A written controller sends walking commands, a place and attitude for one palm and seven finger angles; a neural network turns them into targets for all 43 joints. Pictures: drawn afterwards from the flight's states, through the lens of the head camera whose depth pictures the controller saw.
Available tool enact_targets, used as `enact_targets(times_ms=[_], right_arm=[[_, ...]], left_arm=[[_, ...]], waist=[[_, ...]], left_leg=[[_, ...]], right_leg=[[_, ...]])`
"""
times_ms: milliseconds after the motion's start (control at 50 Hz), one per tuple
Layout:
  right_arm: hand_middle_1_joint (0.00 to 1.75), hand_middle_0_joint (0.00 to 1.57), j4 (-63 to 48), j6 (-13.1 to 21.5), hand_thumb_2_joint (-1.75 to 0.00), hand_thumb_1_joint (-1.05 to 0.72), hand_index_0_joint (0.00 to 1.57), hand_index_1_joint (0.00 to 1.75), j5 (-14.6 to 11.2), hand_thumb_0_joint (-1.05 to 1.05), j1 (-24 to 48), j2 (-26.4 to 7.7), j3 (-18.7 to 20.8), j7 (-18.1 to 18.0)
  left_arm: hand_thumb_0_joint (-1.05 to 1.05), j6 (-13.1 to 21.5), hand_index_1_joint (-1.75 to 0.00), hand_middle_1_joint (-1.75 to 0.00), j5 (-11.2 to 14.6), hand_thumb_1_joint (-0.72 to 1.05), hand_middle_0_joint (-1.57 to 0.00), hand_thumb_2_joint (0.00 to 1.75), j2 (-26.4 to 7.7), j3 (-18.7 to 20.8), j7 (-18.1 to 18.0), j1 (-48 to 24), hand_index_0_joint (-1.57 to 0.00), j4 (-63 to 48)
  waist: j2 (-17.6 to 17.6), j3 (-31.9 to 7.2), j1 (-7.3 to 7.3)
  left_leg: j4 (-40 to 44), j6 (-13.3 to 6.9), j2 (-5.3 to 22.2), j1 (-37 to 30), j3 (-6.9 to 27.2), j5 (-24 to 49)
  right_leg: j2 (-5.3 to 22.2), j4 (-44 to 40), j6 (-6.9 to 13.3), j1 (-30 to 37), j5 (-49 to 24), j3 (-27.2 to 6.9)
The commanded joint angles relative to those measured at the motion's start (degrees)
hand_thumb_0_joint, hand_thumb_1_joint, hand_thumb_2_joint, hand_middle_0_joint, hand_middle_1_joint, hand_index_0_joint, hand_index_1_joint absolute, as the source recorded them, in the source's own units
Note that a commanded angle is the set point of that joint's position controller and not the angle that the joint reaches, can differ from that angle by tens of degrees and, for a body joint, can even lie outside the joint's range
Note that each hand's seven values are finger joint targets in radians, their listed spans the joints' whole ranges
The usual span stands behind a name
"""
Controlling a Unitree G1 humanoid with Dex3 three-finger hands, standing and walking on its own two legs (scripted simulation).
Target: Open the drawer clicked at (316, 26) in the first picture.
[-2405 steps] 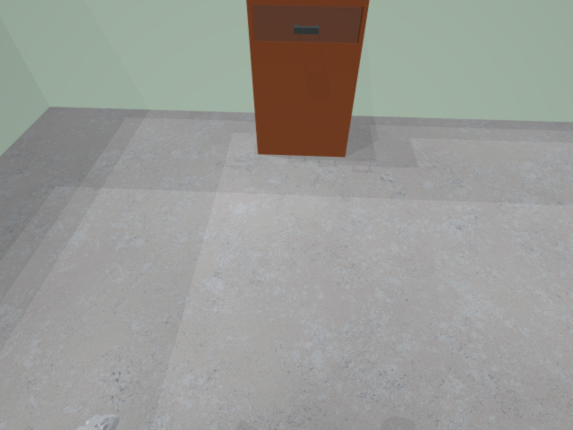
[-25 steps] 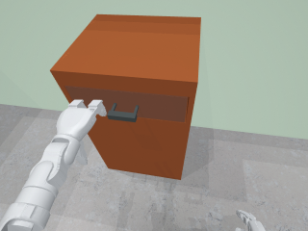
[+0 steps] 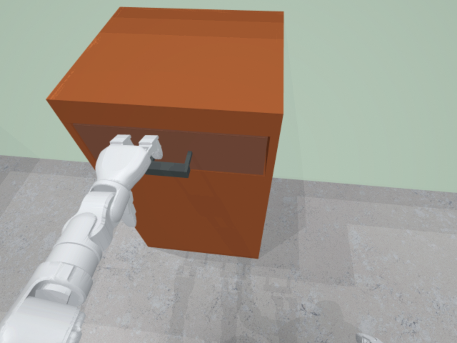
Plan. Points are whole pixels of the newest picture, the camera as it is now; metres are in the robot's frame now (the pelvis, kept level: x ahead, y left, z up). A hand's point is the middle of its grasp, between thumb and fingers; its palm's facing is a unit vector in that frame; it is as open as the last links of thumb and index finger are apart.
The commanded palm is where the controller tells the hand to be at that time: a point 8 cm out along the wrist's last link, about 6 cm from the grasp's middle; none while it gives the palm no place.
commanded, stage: move the hooked fingers above the handle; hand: left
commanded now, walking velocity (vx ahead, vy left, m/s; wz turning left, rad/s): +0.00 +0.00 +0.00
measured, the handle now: (169, 161) +0.51 +0.17 -0.05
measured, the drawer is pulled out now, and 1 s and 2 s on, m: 0.00 0.00 0.00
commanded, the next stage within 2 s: lower the fingers behind the handle in 1.84 s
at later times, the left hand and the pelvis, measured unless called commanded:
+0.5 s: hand (158, 164) +0.46 +0.17 +0.01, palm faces -0.05 -0.02 -1.00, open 13.8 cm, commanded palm +0.45 +0.18 +0.07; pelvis +0.00 +0.01 -0.01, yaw -1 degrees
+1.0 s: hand (163, 161) +0.47 +0.16 +0.01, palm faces -0.04 -0.03 -1.00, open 13.8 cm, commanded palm +0.44 +0.18 +0.07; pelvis +0.00 +0.00 -0.01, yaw -1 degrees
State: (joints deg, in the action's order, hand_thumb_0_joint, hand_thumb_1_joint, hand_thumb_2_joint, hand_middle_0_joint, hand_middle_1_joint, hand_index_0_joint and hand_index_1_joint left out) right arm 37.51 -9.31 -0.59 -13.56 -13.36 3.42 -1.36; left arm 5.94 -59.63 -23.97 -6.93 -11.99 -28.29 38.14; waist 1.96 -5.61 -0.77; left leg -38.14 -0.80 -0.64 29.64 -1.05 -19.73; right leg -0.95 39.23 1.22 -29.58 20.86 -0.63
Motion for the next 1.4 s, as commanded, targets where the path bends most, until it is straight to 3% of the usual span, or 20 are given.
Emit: enact_targets(times_ms=[0, 80, 140, 260, 300, 320, 360, 420, 500, 600, 640, 700, 760, 820, 880, 980, 1080, 1140, 1280, 1380], right_arm=[[0.3, 0.2, -5.55, 1.46, -0.9, -0.9, 0.2, 0.3, 0.63, 0.0, -2.6, -7.66, 2.76, -0.84], [0.3, 0.2, -4.83, 1.36, -0.9, -0.9, 0.2, 0.3, 0.98, 0.0, -3.98, -7.72, 3.18, -0.08], [0.3, 0.2, -4.26, 1.16, -0.9, -0.9, 0.2, 0.3, 0.94, 0.0, -5.11, -7.85, 3.46, 0.45], [0.3, 0.2, -3.26, 1.11, -0.9, -0.9, 0.2, 0.3, 1.25, 0.0, -7.43, -8.3, 3.82, 0.61], [0.3, 0.2, -2.83, 1.02, -0.9, -0.9, 0.2, 0.3, 1.4, 0.0, -8.05, -8.56, 3.85, 0.44], [0.3, 0.2, -2.78, 1.09, -0.9, -0.9, 0.2, 0.3, 1.48, 0.0, -8.05, -8.34, 3.85, 0.57], [0.3, 0.2, -2.43, 1.18, -0.9, -0.9, 0.2, 0.3, 1.42, 0.0, -8.67, -8.49, 3.82, 0.71], [0.3, 0.2, -2.12, 1.26, -0.9, -0.9, 0.2, 0.3, 1.41, 0.0, -9.75, -8.96, 3.65, 0.52], [0.3, 0.2, -1.84, 1.94, -0.9, -0.9, 0.2, 0.3, 1.54, 0.0, -11.37, -9.08, 3.73, 0.47], [0.3, 0.2, -2.1, 2.04, -0.9, -0.9, 0.2, 0.3, 1.81, 0.0, -12.25, -9.17, 3.64, 0.3], [0.3, 0.2, -2.3, 2.0, -0.9, -0.9, 0.2, 0.3, 1.74, 0.0, -11.92, -8.91, 3.79, 0.54], [0.3, 0.2, -2.24, 1.98, -0.9, -0.9, 0.2, 0.3, 1.57, 0.0, -12.06, -9.23, 3.73, 0.5], [0.3, 0.2, -1.94, 2.27, -0.9, -0.9, 0.2, 0.3, 1.49, 0.0, -11.99, -9.0, 3.83, 0.47], [0.3, 0.2, -2.04, 2.32, -0.9, -0.9, 0.2, 0.3, 1.64, 0.0, -11.99, -8.92, 3.98, 0.32], [0.3, 0.2, -2.03, 2.18, -0.9, -0.9, 0.2, 0.3, 1.58, 0.0, -11.36, -8.66, 3.65, 0.46], [0.3, 0.2, -2.82, 2.08, -0.9, -0.9, 0.2, 0.3, 1.18, 0.0, -10.67, -8.95, 3.26, 0.01], [0.3, 0.2, -3.29, 2.32, -0.9, -0.9, 0.2, 0.3, 1.04, 0.0, -10.28, -8.54, 3.42, -0.4], [0.3, 0.2, -2.96, 2.5, -0.9, -0.9, 0.2, 0.3, 1.35, 0.0, -10.6, -8.4, 3.83, -0.17], [0.3, 0.2, -2.16, 2.31, -0.9, -0.9, 0.2, 0.3, 1.62, 0.0, -10.23, -8.72, 3.36, -0.08], [0.3, 0.2, -2.67, 1.94, -0.9, -0.9, 0.2, 0.3, 1.44, 0.0, -10.31, -8.61, 3.49, 0.19]], left_arm=[[0.0, 1.89, -1.2, -1.2, -0.07, -0.5, -0.3, 0.3, -12.48, 6.4, -2.87, -24.56, -0.3, -7.67], [0.0, 2.55, -1.2, -1.2, -0.84, -0.5, -0.3, 0.3, -11.04, 6.25, -4.43, -25.17, -0.3, -4.75], [0.0, 1.43, -1.2, -1.2, -1.56, -0.5, -0.3, 0.3, -8.48, 3.93, -6.03, -28.39, -0.3, -2.62], [0.0, -0.52, -1.2, -1.2, -2.36, -0.5, -0.3, 0.3, -8.97, 4.05, -8.57, -35.73, -0.3, 0.22], [0.0, -0.79, -1.2, -1.2, -2.9, -0.5, -0.3, 0.3, -11.34, 6.09, -9.28, -36.17, -0.3, 2.03], [0.0, -1.24, -1.2, -1.2, -2.87, -0.5, -0.3, 0.3, -8.51, 3.93, -9.48, -36.23, -0.3, 3.03], [0.0, -2.27, -1.2, -1.2, -3.02, -0.5, -0.3, 0.3, -7.62, 3.21, -9.9, -37.0, -0.3, 5.94], [0.0, -3.49, -1.2, -1.2, -3.49, -0.5, -0.3, 0.3, -9.79, 4.45, -10.15, -39.13, -0.3, 8.88], [0.0, -3.63, -1.2, -1.2, -3.36, -0.5, -0.3, 0.3, -7.48, 2.29, -9.83, -43.92, -0.3, 9.73], [0.0, -3.41, -1.2, -1.2, -3.76, -0.5, -0.3, 0.3, -11.2, 5.75, -10.3, -41.76, -0.3, 10.64], [0.0, -3.84, -1.2, -1.2, -3.56, -0.5, -0.3, 0.3, -8.15, 3.8, -10.58, -40.23, -0.3, 10.59], [0.0, -3.84, -1.2, -1.2, -3.56, -0.5, -0.3, 0.3, -9.34, 4.38, -10.79, -41.69, -0.3, 9.9], [0.0, -4.03, -1.2, -1.2, -3.38, -0.5, -0.3, 0.3, -6.85, 2.2, -10.74, -42.7, -0.3, 9.87], [0.0, -3.24, -1.2, -1.2, -3.49, -0.5, -0.3, 0.3, -9.77, 4.89, -10.89, -42.17, -0.3, 8.07], [0.0, -3.68, -1.2, -1.2, -3.36, -0.5, -0.3, 0.3, -7.85, 3.38, -10.88, -41.59, -0.3, 9.49], [0.0, -4.72, -1.2, -1.2, -3.27, -0.5, -0.3, 0.3, -11.43, 5.78, -10.22, -39.44, -0.3, 10.57], [0.0, -3.0, -1.2, -1.2, -2.85, -0.5, -0.3, 0.3, -7.79, 2.22, -8.35, -41.1, -0.3, 7.87], [0.0, -1.27, -1.2, -1.2, -2.45, -0.5, -0.3, 0.3, -5.98, 1.46, -8.05, -39.91, -0.3, 5.99], [0.0, -2.4, -1.2, -1.2, -3.88, -0.5, -0.3, 0.3, -12.84, 6.64, -11.44, -42.62, -0.3, 7.8], [0.0, -4.67, -1.2, -1.2, -3.17, -0.5, -0.3, 0.3, -10.82, 5.44, -10.29, -39.98, -0.3, 9.5]], waist=[[-1.65, -19.87, -0.66], [-1.48, -21.56, -0.8], [-1.27, -20.39, -2.31], [-0.59, -24.33, -3.46], [-0.79, -25.34, -3.34], [-0.22, -24.66, -3.83], [-0.62, -23.32, -4.47], [-1.06, -23.52, -4.94], [0.0, -24.61, -6.36], [-0.2, -26.94, -5.1], [-0.38, -25.67, -5.24], [-1.09, -25.52, -5.49], [-0.69, -23.86, -6.43], [0.85, -27.13, -5.21], [0.46, -24.86, -5.63], [-2.11, -24.38, -4.6], [-1.46, -23.69, -6.03], [-0.41, -25.46, -5.79], [-0.08, -24.92, -5.22], [-0.62, -27.46, -5.0]], left_leg=[[0.76, -1.73, -1.68, -9.01, -0.88, 21.01], [-0.64, -1.44, -1.43, -8.57, -0.55, 24.43], [-1.32, -1.28, -1.02, -7.97, -0.41, 23.2], [-2.3, -1.33, -0.83, -8.06, -0.17, 23.22], [-2.7, -1.28, -0.7, -7.72, 0.01, 24.0], [-2.82, -1.3, -0.71, -7.58, -0.18, 24.08], [-2.93, -1.27, -0.58, -6.68, -0.2, 22.59], [-2.98, -1.42, -0.55, -5.37, -0.26, 21.17], [-3.9, -1.43, -0.35, -5.48, 0.06, 21.13], [-4.67, -1.56, -0.47, -3.91, -0.43, 22.74], [-4.48, -1.53, -0.38, -4.29, -0.73, 22.64], [-4.08, -1.61, -0.34, -3.92, -0.38, 20.67], [-3.79, -1.72, -0.26, -4.57, -0.4, 19.44], [-4.06, -1.66, -0.37, -6.41, -0.33, 21.55], [-3.95, -1.57, -0.46, -5.06, -0.57, 21.85], [-3.1, -1.89, -0.86, -2.66, -1.35, 19.51], [-3.39, -1.98, -0.8, -4.22, -1.15, 20.01], [-4.24, -1.85, -0.6, -6.95, -0.67, 21.97], [-4.99, -1.8, -1.11, -2.92, -0.83, 20.74], [-4.97, -1.75, -0.98, -4.36, -1.19, 24.42]], right_leg=[[-1.04, -3.37, 1.23, 7.86, -23.54, 0.04], [-1.47, -1.82, 1.45, 6.25, -25.45, 0.45], [-1.67, -1.27, 1.53, 2.81, -22.98, 0.99], [-1.88, -0.34, 1.51, 1.93, -22.28, 1.11], [-1.99, 0.19, 1.54, 2.02, -22.69, 1.09], [-2.02, 0.07, 1.52, 1.11, -22.63, 1.32], [-2.17, -0.02, 1.51, -0.22, -21.26, 1.42], [-2.19, 0.02, 1.45, -0.4, -20.44, 1.21], [-2.27, 0.69, 1.45, -2.22, -19.89, 1.29], [-2.28, 1.55, 1.35, 0.04, -22.62, 0.96], [-2.35, 1.03, 1.34, -0.53, -22.24, 1.29], [-2.33, 0.73, 1.3, -0.62, -20.56, 1.08], [-2.37, -0.02, 1.28, -1.8, -19.25, 1.21], [-2.34, 0.51, 1.42, -0.32, -20.79, 1.03], [-2.23, 0.44, 1.41, -0.57, -21.37, 1.28], [-1.93, -0.35, 1.16, 2.98, -22.06, 0.53], [-1.71, -0.76, 0.97, 1.77, -22.68, 0.25], [-1.95, -0.18, 1.03, 0.13, -22.63, 0.52], [-1.96, 0.98, 1.22, 0.37, -22.72, 0.43], [-2.06, 1.11, 1.03, 3.06, -26.9, 0.56]])
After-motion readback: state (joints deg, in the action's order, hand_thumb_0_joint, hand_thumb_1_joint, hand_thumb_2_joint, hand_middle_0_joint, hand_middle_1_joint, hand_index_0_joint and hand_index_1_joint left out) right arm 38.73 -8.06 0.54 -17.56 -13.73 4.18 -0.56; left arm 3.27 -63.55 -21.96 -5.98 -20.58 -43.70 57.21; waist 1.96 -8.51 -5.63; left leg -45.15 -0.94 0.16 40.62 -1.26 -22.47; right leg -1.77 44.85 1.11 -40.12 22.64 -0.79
